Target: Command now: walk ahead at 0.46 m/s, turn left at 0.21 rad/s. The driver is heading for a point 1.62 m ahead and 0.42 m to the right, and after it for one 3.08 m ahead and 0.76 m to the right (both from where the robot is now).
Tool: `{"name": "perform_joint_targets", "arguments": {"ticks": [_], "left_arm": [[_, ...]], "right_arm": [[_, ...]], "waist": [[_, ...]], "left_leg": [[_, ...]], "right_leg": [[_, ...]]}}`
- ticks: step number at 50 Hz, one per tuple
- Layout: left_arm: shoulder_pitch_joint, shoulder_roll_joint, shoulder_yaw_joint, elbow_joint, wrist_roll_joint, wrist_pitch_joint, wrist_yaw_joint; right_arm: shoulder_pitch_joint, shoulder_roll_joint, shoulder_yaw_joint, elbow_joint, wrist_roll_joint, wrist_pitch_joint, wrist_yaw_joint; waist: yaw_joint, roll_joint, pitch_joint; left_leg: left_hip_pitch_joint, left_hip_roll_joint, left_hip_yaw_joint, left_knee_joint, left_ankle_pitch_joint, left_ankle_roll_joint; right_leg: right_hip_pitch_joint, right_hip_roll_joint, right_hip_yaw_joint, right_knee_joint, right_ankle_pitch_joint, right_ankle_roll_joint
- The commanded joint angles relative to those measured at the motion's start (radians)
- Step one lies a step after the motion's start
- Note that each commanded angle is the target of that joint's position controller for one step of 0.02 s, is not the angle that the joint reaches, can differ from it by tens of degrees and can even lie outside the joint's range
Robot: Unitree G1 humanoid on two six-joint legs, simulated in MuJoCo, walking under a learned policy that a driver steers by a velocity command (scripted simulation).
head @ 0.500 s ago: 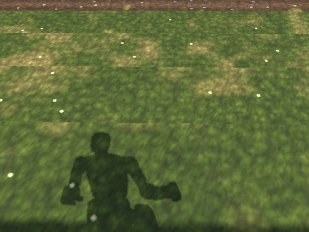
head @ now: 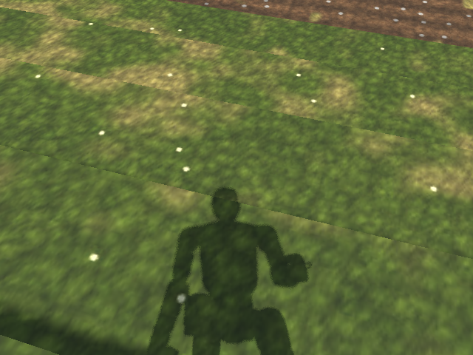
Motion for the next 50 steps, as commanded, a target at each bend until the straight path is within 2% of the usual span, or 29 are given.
{"name": "perform_joint_targets", "arguments": {"ticks": [1,2,3,4,6,8,10,12,13,14,16,17,19,22,25,28,30,32,33,34,35,36,37,38,39,41,44,47,50], "left_arm": [[0.063,0.053,-0.006,-0.064,0.029,-0.027,-0.006],[0.027,0.044,-0.020,-0.077,0.040,-0.038,-0.033],[-0.177,0.078,0.002,-0.128,-0.009,-0.044,-0.048],[-0.272,0.125,0.018,-0.149,-0.034,-0.054,-0.036],[-0.249,0.105,0.011,-0.156,-0.013,-0.055,0.001],[-0.200,0.031,-0.012,-0.153,-0.007,-0.033,0.009],[-0.237,0.067,-0.004,-0.175,-0.004,-0.010,0.002],[-0.308,0.033,-0.017,-0.200,0.003,0.003,-0.008],[-0.275,-0.006,-0.036,-0.194,0.026,-0.001,-0.029],[-0.262,0.012,-0.034,-0.188,0.024,-0.002,-0.045],[-0.413,0.059,-0.028,-0.244,0.018,-0.023,-0.036],[-0.428,0.064,-0.026,-0.245,0.009,-0.025,-0.029],[-0.443,0.025,-0.039,-0.256,0.011,-0.009,-0.026],[-0.485,0.082,-0.026,-0.287,0.026,0.014,-0.030],[-0.625,0.068,-0.035,-0.332,0.026,0.025,-0.026],[-0.620,0.074,-0.030,-0.309,0.013,0.031,-0.031],[-0.454,0.105,-0.016,-0.218,0.006,0.034,-0.024],[0.087,0.198,0.053,-0.043,0.003,0.010,0.012],[0.290,0.264,0.075,-0.029,-0.038,0.015,-0.017],[0.274,0.258,0.077,-0.025,0.007,0.029,-0.037],[0.214,0.258,0.083,-0.029,0.027,0.042,-0.040],[0.080,0.252,0.078,-0.064,0.001,0.047,-0.042],[-0.034,0.197,0.060,-0.087,0.006,0.043,-0.041],[-0.092,0.123,0.034,-0.096,0.011,0.032,-0.043],[-0.220,-0.011,-0.018,-0.143,0.017,0.001,-0.018],[-0.267,0.041,-0.011,-0.156,-0.027,-0.042,-0.004],[-0.216,0.196,0.038,-0.134,-0.037,-0.058,-0.029],[-0.183,0.183,0.054,-0.119,-0.042,-0.041,-0.054],[-0.139,0.183,0.070,-0.111,-0.045,-0.024,-0.056]], "right_arm": [[0.363,-0.207,-0.077,0.044,0.017,-0.037,-0.034],[0.553,-0.231,-0.081,0.077,-0.009,-0.033,-0.050],[0.606,-0.235,-0.085,0.119,-0.033,-0.054,-0.048],[0.517,-0.241,-0.096,0.114,-0.010,-0.068,-0.049],[0.395,-0.140,-0.063,0.110,0.022,-0.071,-0.046],[0.279,-0.049,-0.023,0.083,0.007,-0.064,-0.040],[0.248,-0.064,-0.023,0.063,0.004,-0.077,-0.044],[0.295,-0.101,-0.033,0.076,-0.034,-0.081,-0.042],[0.325,-0.106,-0.034,0.083,-0.061,-0.075,-0.046],[0.341,-0.106,-0.036,0.091,-0.071,-0.069,-0.044],[0.465,-0.048,-0.007,0.136,-0.050,-0.076,-0.069],[0.497,-0.050,-0.003,0.149,-0.033,-0.078,-0.074],[0.534,-0.043,0.016,0.175,-0.051,-0.060,-0.053],[0.571,-0.043,0.036,0.197,-0.042,-0.061,-0.036],[0.699,-0.034,0.046,0.246,-0.018,-0.062,-0.076],[0.703,-0.055,0.052,0.267,-0.010,-0.044,-0.073],[0.656,-0.081,0.053,0.278,-0.004,-0.024,-0.058],[0.669,-0.087,0.056,0.312,-0.021,-0.005,-0.005],[0.802,0.033,0.077,0.309,-0.032,-0.011,0.038],[0.621,-0.101,0.051,0.220,-0.026,-0.020,0.065],[0.489,-0.122,0.034,0.164,-0.004,-0.026,0.072],[0.409,-0.107,0.032,0.102,0.012,-0.037,0.056],[0.393,-0.077,0.041,0.095,0.001,-0.043,0.028],[0.364,-0.030,0.054,0.096,-0.011,-0.035,0.003],[0.319,0.050,0.083,0.093,-0.052,-0.027,-0.016],[0.294,0.021,0.068,0.110,-0.059,-0.010,0.001],[0.221,-0.009,0.075,0.067,-0.021,0.023,0.020],[0.059,-0.091,0.055,0.026,-0.024,0.001,-0.012],[-0.009,-0.165,0.020,0.026,0.002,-0.031,-0.026]], "waist": [[-0.166,0.113,-0.292],[-0.238,0.154,-0.399],[-0.273,0.115,-0.197],[-0.247,0.108,-0.049],[-0.150,0.086,-0.028],[-0.050,0.037,-0.005],[-0.039,0.038,0.018],[-0.067,0.046,0.004],[-0.064,0.031,-0.010],[-0.067,0.018,-0.004],[-0.146,0.010,0.024],[-0.169,-0.010,-0.008],[-0.172,0.055,0.014],[-0.168,0.014,0.093],[-0.265,0.014,0.126],[-0.256,0.012,0.159],[-0.187,-0.007,0.172],[0.048,-0.155,0.042],[0.033,-0.329,-0.406],[0.099,-0.180,-0.471],[0.111,-0.110,-0.365],[0.052,-0.038,-0.219],[-0.005,0.007,-0.078],[-0.062,0.040,0.026],[-0.116,0.048,0.112],[-0.126,-0.018,0.069],[-0.123,-0.039,0.056],[-0.081,-0.012,0.034],[-0.084,-0.010,-0.036]], "left_leg": [[0.839,0.062,-0.223,0.056,-0.027,0.206],[1.039,0.238,-0.606,-0.132,-0.085,0.303],[0.953,0.252,-0.627,-0.242,-0.101,0.238],[0.758,0.256,-0.539,-0.274,-0.093,0.194],[0.474,0.246,-0.412,-0.279,0.040,0.200],[0.231,0.243,-0.354,-0.349,0.106,0.194],[0.160,0.208,-0.288,-0.411,0.081,0.182],[0.152,0.172,-0.216,-0.395,0.109,0.177],[0.113,0.143,-0.183,-0.317,0.115,0.161],[0.106,0.140,-0.177,-0.268,0.118,0.167],[0.408,0.182,-0.273,-0.190,0.016,0.166],[0.372,0.136,-0.222,-0.142,-0.030,0.161],[0.116,0.073,-0.165,-0.070,-0.156,0.147],[0.107,0.133,-0.298,0.025,-0.253,0.183],[0.359,0.123,-0.352,0.154,-0.292,0.148],[0.302,0.118,-0.369,0.208,-0.233,0.115],[0.280,0.138,-0.374,0.340,-0.162,0.067],[-0.040,-0.016,-0.180,0.845,-0.067,-0.054],[-0.310,-0.135,-0.127,1.327,-0.635,-0.119],[-0.504,-0.125,-0.119,1.520,-0.728,-0.148],[-0.645,-0.085,-0.101,1.558,-0.698,-0.128],[-0.736,-0.004,-0.052,1.458,-0.613,-0.108],[-0.696,0.066,-0.093,1.330,-0.450,-0.070],[-0.541,0.125,-0.124,1.175,-0.384,-0.038],[-0.421,0.220,-0.181,0.805,-0.150,0.006],[-0.109,0.164,-0.062,0.352,0.216,0.010],[0.008,0.103,-0.053,0.173,0.206,-0.031],[-0.043,0.068,-0.060,0.001,0.241,-0.048],[0.174,0.018,-0.010,-0.085,0.361,0.004]], "right_leg": [[-0.588,-0.020,0.013,0.551,0.566,-0.121],[-0.785,0.104,0.152,0.796,-0.102,-0.088],[-0.974,0.121,0.326,0.977,-0.101,-0.117],[-1.038,0.062,0.363,1.049,-0.033,-0.124],[-0.901,-0.004,0.385,1.046,0.035,-0.139],[-0.765,-0.038,0.396,0.968,0.106,-0.131],[-0.775,-0.026,0.374,0.833,0.133,-0.114],[-0.790,-0.014,0.340,0.736,0.277,-0.099],[-0.772,-0.004,0.348,0.812,0.423,-0.107],[-0.818,0.002,0.349,0.814,0.495,-0.110],[-1.159,-0.041,0.446,0.586,0.704,-0.097],[-1.090,-0.028,0.417,0.450,0.849,-0.093],[-0.841,0.006,0.341,0.395,1.062,-0.100],[-0.883,-0.005,0.369,0.435,0.963,-0.094],[-1.015,-0.007,0.353,0.227,0.870,-0.077],[-0.827,-0.028,0.339,0.126,0.894,-0.100],[-0.629,-0.074,0.379,0.004,0.899,-0.110],[0.089,-0.038,0.259,-0.055,1.118,-0.169],[0.717,-0.231,0.421,0.457,1.597,-0.428],[0.774,-0.280,0.528,0.495,1.583,-0.477],[0.635,-0.286,0.520,0.413,1.334,-0.438],[0.338,-0.302,0.577,0.274,0.853,-0.446],[0.022,-0.310,0.579,0.167,0.607,-0.436],[-0.310,-0.310,0.570,0.067,0.474,-0.447],[-0.547,-0.251,0.522,-0.068,0.434,-0.408],[-0.719,-0.069,0.345,-0.083,0.387,-0.365],[-0.692,-0.123,0.406,-0.074,0.583,-0.361],[-0.474,-0.112,0.428,0.043,0.735,-0.330],[-0.436,-0.027,0.401,0.173,0.856,-0.236]]}}
Keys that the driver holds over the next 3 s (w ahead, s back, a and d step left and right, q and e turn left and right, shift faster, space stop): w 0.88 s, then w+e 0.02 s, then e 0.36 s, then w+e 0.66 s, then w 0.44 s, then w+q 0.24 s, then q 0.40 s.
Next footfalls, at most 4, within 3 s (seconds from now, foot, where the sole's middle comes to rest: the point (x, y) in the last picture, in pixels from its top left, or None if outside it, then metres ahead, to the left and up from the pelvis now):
0.64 right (296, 354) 0.54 -0.11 -0.94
1.02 left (226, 265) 0.83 0.13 -0.94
1.46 right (298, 290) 0.75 -0.12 -0.94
1.86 left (267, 234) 0.97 -0.01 -0.94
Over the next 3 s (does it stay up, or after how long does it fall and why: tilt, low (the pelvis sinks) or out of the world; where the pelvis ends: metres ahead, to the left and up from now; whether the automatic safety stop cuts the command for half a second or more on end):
stays up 1.25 -0.49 -0.38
